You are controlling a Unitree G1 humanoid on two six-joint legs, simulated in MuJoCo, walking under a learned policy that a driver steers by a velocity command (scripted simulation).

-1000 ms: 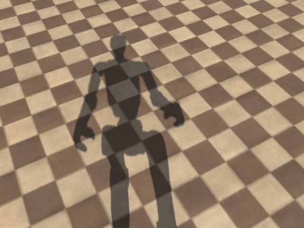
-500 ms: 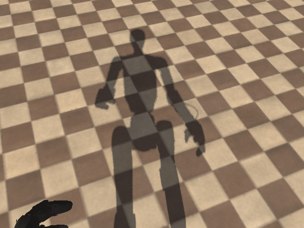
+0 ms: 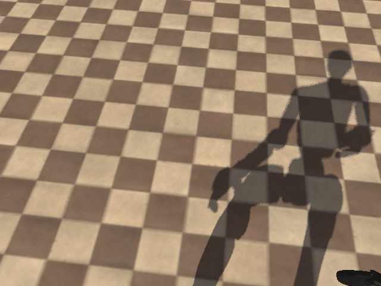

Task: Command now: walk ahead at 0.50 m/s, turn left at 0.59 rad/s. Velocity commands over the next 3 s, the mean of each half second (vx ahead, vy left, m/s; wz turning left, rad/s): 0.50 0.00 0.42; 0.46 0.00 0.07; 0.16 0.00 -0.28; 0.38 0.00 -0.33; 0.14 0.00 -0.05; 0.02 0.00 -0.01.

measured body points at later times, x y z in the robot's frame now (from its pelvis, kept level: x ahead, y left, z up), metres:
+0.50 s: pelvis +0.28 +0.04 +0.01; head +0.31 +0.06 +0.46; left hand +0.45 +0.31 -0.08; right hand +0.38 -0.23 -0.10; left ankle +0.18 +0.12 -0.73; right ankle +0.49 -0.07 -0.70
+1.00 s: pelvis +0.56 +0.06 +0.01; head +0.59 +0.07 +0.46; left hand +0.51 +0.34 -0.12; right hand +0.82 -0.12 -0.08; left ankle +0.71 +0.25 -0.70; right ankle +0.50 -0.05 -0.73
